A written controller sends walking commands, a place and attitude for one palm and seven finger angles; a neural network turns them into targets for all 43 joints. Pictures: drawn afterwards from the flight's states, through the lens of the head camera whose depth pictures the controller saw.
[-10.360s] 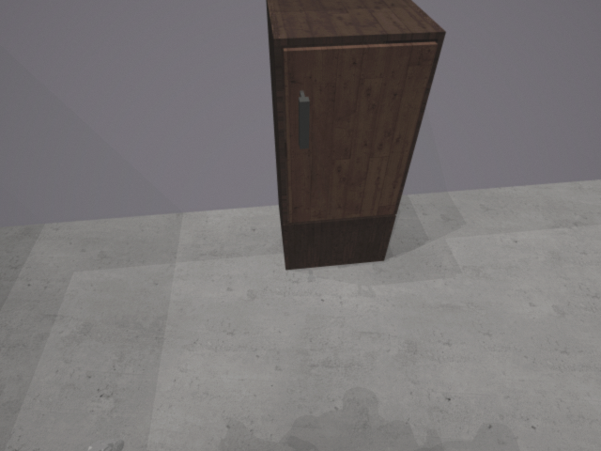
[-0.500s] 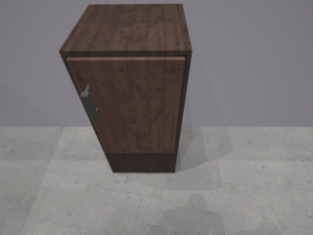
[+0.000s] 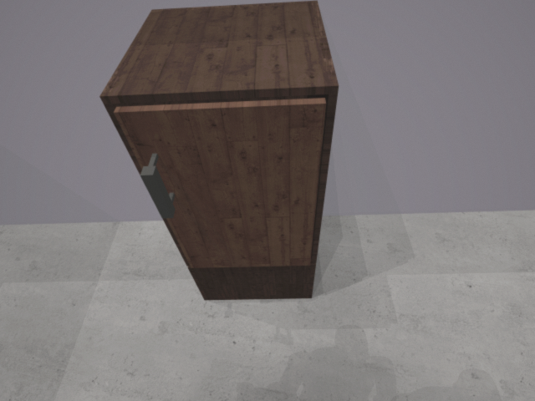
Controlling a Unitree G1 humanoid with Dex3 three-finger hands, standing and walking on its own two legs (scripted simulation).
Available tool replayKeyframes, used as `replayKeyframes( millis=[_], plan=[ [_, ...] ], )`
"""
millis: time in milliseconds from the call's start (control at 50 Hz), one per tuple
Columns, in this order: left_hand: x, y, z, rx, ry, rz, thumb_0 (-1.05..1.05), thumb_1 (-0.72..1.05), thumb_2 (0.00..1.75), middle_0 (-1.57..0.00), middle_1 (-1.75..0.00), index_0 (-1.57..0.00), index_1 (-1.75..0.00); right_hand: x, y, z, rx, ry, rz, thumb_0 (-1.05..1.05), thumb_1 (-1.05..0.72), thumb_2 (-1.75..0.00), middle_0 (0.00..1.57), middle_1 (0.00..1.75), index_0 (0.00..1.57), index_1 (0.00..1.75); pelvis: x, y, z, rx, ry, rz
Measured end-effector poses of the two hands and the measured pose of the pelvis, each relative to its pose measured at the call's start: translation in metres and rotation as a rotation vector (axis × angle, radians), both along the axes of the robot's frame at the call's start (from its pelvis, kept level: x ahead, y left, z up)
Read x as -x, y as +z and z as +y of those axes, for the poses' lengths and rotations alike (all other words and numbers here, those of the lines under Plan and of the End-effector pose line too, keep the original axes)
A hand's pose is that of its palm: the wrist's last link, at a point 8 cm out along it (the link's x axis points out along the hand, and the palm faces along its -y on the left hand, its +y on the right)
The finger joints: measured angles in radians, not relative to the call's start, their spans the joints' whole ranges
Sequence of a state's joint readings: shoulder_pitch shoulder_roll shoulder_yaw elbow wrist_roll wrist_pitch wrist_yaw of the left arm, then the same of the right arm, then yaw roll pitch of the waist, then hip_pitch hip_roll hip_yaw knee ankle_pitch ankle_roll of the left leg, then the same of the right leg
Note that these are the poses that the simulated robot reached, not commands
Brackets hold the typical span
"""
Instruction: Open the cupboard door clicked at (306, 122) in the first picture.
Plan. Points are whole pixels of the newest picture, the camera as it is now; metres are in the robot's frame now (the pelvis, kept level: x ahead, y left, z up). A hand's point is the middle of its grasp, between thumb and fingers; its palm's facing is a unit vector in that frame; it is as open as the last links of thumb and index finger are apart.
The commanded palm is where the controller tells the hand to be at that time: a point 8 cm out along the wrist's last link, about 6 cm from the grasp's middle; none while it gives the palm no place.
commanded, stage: come to a stop and stand still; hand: left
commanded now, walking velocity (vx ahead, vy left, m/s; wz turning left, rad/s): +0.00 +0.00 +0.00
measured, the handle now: (161, 186) +0.52 +0.27 -0.03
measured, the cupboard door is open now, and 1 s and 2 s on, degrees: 0 0 0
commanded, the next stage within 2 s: look again from close up in 0.68 s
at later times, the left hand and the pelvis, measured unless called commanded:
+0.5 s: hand out of the picture -0.01 +0.18 -0.16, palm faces +0.00 -0.97 -0.23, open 7.4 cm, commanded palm none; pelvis -0.03 +0.00 +0.01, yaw -1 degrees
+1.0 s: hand out of the picture -0.03 +0.15 -0.16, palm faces +0.00 -0.98 -0.18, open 7.4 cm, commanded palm none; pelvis -0.02 -0.01 +0.01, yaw -1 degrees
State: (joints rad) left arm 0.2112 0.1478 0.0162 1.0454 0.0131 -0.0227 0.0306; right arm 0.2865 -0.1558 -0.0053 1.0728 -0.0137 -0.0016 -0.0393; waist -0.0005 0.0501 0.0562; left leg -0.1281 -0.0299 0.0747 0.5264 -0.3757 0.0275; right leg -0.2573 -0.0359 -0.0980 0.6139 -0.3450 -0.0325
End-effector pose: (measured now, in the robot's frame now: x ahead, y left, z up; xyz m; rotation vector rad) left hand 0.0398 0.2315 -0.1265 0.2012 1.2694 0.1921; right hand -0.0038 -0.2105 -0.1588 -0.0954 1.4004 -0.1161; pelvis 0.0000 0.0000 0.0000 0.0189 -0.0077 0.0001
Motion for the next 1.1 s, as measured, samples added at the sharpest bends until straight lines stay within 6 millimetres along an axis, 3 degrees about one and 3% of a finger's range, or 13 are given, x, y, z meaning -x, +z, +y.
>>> replayKeyframes(
  millis=[200, 320, 480, 700, 860, 1100],
  plan=[
    [-0.007, -0.002, -0.014, 0.037, -0.005, -0.023, 0.0, 0.93, 0.9, -0.2, -0.3, -0.2, -0.3, 0.008, 0.017, -0.01, 0.034, 0.003, 0.001, 0.02, -0.92, -0.9, 0.2, 0.3, 0.2, 0.3, 0.006, 0.008, -0.008, 0.005, -0.006, 0.002],
    [0.018, -0.006, -0.009, 0.031, -0.03, 0.0, 0.0, 0.93, 0.9, -0.2, -0.3, -0.2, -0.3, 0.01, 0.017, -0.016, 0.05, -0.006, -0.059, 0.01, -0.92, -0.9, 0.2, 0.3, 0.2, 0.3, 0.02, 0.004, -0.003, 0.025, -0.006, -0.004],
    [0.053, 0.001, -0.002, 0.029, -0.015, 0.053, 0.0, 0.92, 0.9, -0.2, -0.3, -0.2, -0.3, 0.026, 0.012, -0.002, 0.012, 0.022, -0.06, 0.01, -0.92, -0.9, 0.2, 0.3, 0.19, 0.3, 0.031, 0.007, 0.004, 0.014, -0.015, -0.026],
    [0.087, 0.0, -0.017, 0.06, 0.004, 0.151, 0.01, 0.91, 0.9, -0.2, -0.3, -0.2, -0.3, 0.059, 0.012, 0.006, -0.022, 0.013, 0.039, 0.01, -0.91, -0.9, 0.2, 0.3, 0.2, 0.3, 0.033, 0.01, 0.0, 0.004, -0.021, -0.01],
    [0.083, -0.006, -0.032, 0.087, 0.006, 0.17, 0.01, 0.91, 0.9, -0.2, -0.3, -0.2, -0.3, 0.063, 0.015, 0.001, -0.007, -0.004, 0.075, 0.01, -0.9, -0.9, 0.2, 0.3, 0.2, 0.3, 0.025, 0.01, -0.006, 0.006, -0.022, -0.011],
    [0.067, -0.006, -0.035, 0.075, 0.011, 0.154, 0.02, 0.92, 0.9, -0.2, -0.3, -0.2, -0.3, 0.039, 0.014, -0.004, -0.005, -0.003, 0.047, 0.01, -0.9, -0.9, 0.2, 0.3, 0.19, 0.3, 0.013, 0.009, -0.015, 0.008, -0.02, -0.008]
  ],
)
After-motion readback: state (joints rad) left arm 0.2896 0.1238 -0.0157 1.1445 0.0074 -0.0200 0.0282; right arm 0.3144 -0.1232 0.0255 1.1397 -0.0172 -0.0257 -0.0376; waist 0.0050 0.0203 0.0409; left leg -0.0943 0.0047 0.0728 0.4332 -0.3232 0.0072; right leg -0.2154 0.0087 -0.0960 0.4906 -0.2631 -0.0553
